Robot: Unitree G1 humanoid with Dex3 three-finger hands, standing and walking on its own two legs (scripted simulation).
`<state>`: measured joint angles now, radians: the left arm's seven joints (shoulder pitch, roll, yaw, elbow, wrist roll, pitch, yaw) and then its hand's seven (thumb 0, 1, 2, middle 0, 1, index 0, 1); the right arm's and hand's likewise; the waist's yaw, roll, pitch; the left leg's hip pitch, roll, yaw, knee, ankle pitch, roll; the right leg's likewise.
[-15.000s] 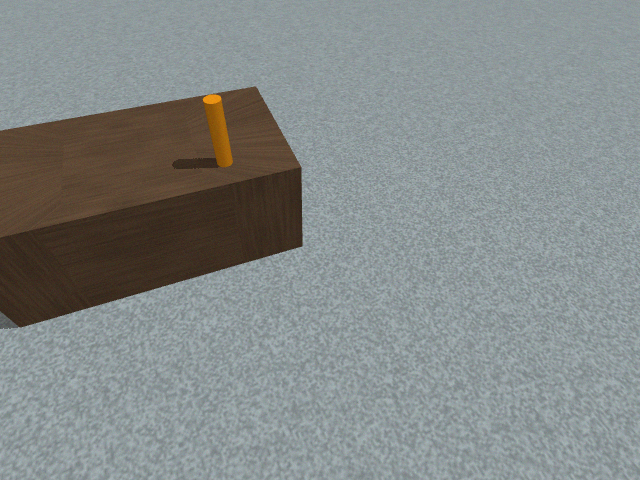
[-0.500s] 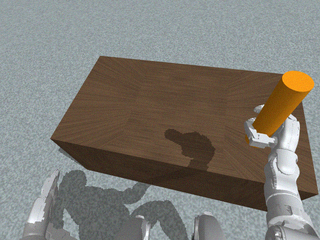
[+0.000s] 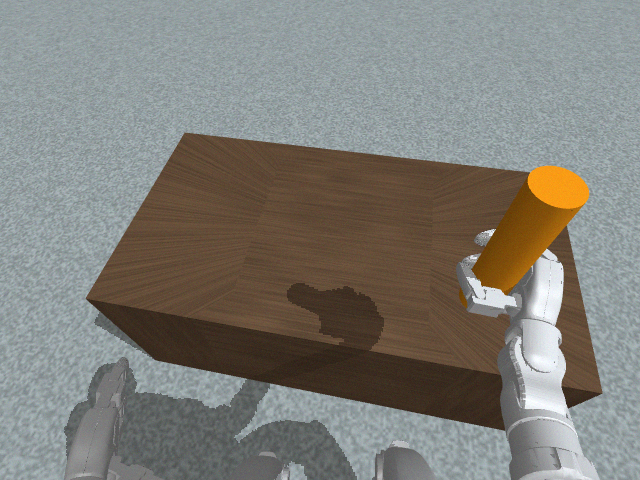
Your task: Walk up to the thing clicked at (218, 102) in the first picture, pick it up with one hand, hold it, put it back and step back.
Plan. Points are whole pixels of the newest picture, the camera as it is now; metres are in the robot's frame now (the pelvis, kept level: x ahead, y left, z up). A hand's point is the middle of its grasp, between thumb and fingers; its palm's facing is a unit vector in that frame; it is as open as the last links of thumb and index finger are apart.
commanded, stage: lift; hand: right
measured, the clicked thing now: (509, 253) +0.36 -0.20 +0.08
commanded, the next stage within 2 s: hold in 0.36 s
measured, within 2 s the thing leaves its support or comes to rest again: neither
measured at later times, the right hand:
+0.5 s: hand (491, 268) +0.36 -0.19 +0.06, palm faces +0.26 +0.96 +0.02, open 7.2 cm
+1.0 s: hand (490, 269) +0.35 -0.18 +0.07, palm faces +0.25 +0.97 +0.02, open 7.2 cm
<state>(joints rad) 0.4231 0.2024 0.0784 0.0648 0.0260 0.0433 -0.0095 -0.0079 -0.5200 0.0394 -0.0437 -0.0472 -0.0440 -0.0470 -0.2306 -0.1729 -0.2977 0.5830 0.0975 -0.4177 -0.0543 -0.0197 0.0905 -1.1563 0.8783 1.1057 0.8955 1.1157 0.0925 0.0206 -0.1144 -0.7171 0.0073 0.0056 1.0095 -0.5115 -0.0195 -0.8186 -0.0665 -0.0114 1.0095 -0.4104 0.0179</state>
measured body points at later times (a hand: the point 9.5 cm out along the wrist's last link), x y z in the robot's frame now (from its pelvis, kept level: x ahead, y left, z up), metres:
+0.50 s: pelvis +0.01 +0.00 +0.01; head +0.05 -0.02 +0.46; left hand +0.16 +0.26 -0.01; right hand +0.34 -0.24 +0.06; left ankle -0.01 +0.13 -0.67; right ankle +0.05 -0.13 -0.67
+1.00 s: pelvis +0.00 +0.00 +0.02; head +0.03 -0.01 +0.47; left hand +0.15 +0.26 -0.01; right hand +0.33 -0.23 +0.08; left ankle -0.01 +0.13 -0.67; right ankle +0.05 -0.13 -0.67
